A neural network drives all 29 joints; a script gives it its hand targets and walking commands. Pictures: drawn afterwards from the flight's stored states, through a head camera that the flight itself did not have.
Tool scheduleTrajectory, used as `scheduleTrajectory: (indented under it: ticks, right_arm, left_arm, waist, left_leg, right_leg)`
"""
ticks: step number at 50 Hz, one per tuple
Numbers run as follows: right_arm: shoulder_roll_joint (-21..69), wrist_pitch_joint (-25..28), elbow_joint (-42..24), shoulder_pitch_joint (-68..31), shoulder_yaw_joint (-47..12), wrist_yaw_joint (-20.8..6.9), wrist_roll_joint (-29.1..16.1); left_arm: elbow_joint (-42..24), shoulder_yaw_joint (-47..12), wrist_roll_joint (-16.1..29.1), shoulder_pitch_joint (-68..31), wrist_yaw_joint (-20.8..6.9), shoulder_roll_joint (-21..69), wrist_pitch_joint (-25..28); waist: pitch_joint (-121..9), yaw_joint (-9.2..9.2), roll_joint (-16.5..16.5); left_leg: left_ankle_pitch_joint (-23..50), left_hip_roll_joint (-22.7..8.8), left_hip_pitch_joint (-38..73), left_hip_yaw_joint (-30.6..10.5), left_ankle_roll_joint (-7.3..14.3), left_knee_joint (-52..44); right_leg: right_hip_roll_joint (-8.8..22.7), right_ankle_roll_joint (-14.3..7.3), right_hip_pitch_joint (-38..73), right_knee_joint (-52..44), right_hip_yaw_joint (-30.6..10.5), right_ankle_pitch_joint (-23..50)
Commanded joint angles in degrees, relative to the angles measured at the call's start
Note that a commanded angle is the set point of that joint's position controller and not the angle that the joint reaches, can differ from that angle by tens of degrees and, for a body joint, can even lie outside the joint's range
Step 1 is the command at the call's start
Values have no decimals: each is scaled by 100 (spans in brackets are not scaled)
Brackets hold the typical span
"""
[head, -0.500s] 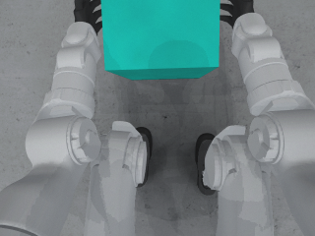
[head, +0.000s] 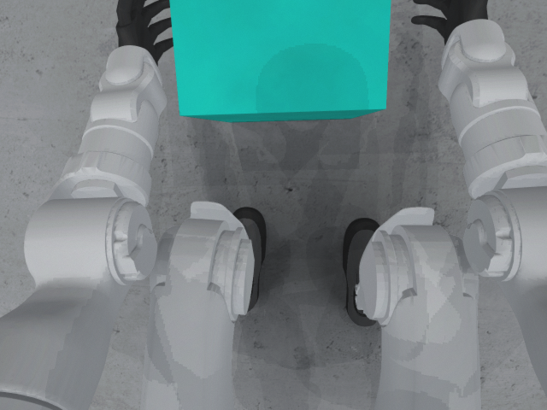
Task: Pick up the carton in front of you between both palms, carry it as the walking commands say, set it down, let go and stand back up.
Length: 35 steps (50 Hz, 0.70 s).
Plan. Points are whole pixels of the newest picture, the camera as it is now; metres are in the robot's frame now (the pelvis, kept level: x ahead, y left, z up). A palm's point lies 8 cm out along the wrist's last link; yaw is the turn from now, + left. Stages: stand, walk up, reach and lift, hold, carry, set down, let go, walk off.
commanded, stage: set down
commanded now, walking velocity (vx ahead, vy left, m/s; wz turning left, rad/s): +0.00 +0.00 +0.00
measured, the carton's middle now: (284, 39) +0.53 +0.03 -0.24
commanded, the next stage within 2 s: let go in 1.16 s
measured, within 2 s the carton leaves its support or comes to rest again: neither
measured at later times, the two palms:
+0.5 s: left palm out of the picture +0.51 +0.21 -0.05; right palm out of the picture +0.55 -0.17 -0.05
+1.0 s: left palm out of the picture +0.51 +0.22 +0.10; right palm out of the picture +0.55 -0.18 +0.10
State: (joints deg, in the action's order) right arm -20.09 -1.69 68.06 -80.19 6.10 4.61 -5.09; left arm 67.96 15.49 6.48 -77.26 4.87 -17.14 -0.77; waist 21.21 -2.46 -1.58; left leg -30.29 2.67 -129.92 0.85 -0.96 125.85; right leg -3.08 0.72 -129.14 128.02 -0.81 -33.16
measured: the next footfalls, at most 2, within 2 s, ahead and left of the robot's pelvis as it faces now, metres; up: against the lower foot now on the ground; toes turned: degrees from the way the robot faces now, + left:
none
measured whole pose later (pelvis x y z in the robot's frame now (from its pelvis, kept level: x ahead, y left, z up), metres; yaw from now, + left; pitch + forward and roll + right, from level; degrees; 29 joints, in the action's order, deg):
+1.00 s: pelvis +0.04 +0.00 +0.20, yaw -1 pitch +46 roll +0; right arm -17.1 -8.8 47.9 -60.5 11.7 0.8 -2.1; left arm 42.7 17.1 4.4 -54.7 2.6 -12.5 -7.7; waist -5.3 -3.4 1.2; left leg -25.2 2.1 -105.7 -1.0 -0.8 84.4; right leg -3.0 0.1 -105.1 85.6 -1.5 -27.0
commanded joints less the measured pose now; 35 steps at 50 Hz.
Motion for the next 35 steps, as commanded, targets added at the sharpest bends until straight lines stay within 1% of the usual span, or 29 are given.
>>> scheduleTrajectory:
  ticks: [1, 4, 7, 8, 10, 13, 15, 17, 19, 22, 25, 28, 35]
  right_arm:
    - [-692, 231, -898, -1636, -509, 10, -697]
    - [-715, 209, -1245, -1745, -788, -25, -1090]
    - [-856, 118, -1368, -1465, -801, 11, -1193]
    - [-899, 78, -1404, -1332, -765, 35, -1176]
    - [-951, -17, -1570, -1072, -636, 96, -1077]
    - [-959, -212, -2010, -801, -336, 168, -786]
    - [-912, -357, -2170, -631, -117, 179, -533]
    - [-797, -438, -2124, -470, 75, 150, -318]
    - [-668, -435, -1956, -305, 219, 86, -167]
    - [-502, -364, -1817, -155, 309, -25, -67]
    - [-418, -331, -1802, -91, 305, -96, -43]
    - [-406, -353, -1926, -57, 306, -129, -22]
    - [-486, -544, -2522, 114, 419, -161, 96]
  left_arm:
    - [-673, -427, 530, -1350, 118, -846, 303]
    - [-943, -627, 785, -1309, 133, -933, 330]
    - [-1218, -644, 860, -1043, 192, -1061, 266]
    - [-1332, -636, 877, -944, 215, -1076, 229]
    - [-1636, -624, 899, -760, 259, -1059, 132]
    - [-2262, -589, 845, -518, 310, -917, -71]
    - [-2481, -533, 712, -331, 325, -775, -228]
    - [-2437, -415, 532, -169, 303, -614, -336]
    - [-2263, -280, 351, -6, 258, -470, -368]
    - [-2137, -137, 172, 170, 194, -328, -333]
    - [-2142, -33, 73, 267, 153, -300, -307]
    - [-2293, 38, 27, 344, 124, -310, -318]
    - [-2926, 85, 18, 584, 29, -362, -486]
  waist:
    - [-6151, -175, 542]
    - [-6748, -355, 564]
    - [-7435, -423, 530]
    - [-7697, -407, 517]
    - [-8251, -312, 464]
    - [-8880, -145, 350]
    - [-8744, -65, 330]
    - [-8103, -24, 346]
    - [-7481, -30, 336]
    - [-7199, -110, 325]
    - [-7310, -200, 370]
    - [-7647, -244, 452]
    - [-8579, -203, 584]
  left_leg:
    - [1629, -125, 2770, -61, -79, -771]
    - [1891, -182, 3130, -34, -89, -743]
    - [2024, -167, 3593, 46, -117, -786]
    - [2056, -149, 3762, 82, -130, -820]
    - [2081, -102, 4130, 155, -152, -932]
    - [2023, -4, 4575, 264, -166, -1221]
    - [1847, 41, 4532, 295, -153, -1469]
    - [1575, 66, 4148, 293, -142, -1709]
    - [1388, 73, 3790, 272, -146, -1916]
    - [1415, 68, 3660, 255, -160, -2195]
    - [1503, 67, 3760, 273, -171, -2477]
    - [1600, 79, 3982, 312, -179, -2758]
    - [1930, 133, 4673, 383, -181, -3404]
  right_leg:
    - [168, 78, 2628, -973, -50, 1497]
    - [174, 92, 3005, -901, -49, 1719]
    - [126, 99, 3417, -928, 12, 1796]
    - [104, 99, 3561, -964, 53, 1805]
    - [53, 91, 3804, -1083, 158, 1790]
    - [-27, 36, 4065, -1396, 302, 1674]
    - [-57, -13, 4025, -1658, 339, 1498]
    - [-65, -42, 3736, -1905, 333, 1269]
    - [-57, -54, 3366, -2121, 318, 1090]
    - [-58, -48, 3125, -2418, 296, 1073]
    - [-73, -20, 3213, -2716, 285, 1131]
    - [-98, 11, 3523, -3008, 296, 1238]
    - [-167, 51, 4559, -3636, 345, 1676]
